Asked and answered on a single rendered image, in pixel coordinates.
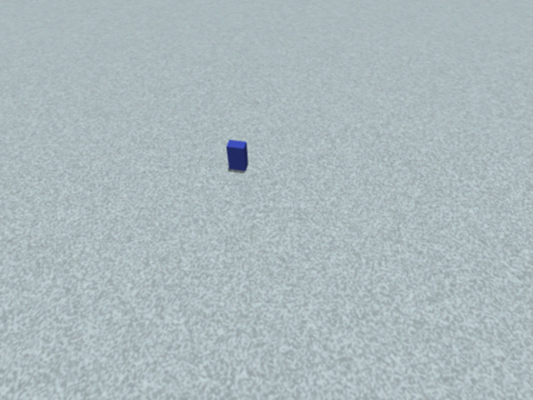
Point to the carton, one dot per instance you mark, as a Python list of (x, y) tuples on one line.
[(237, 155)]

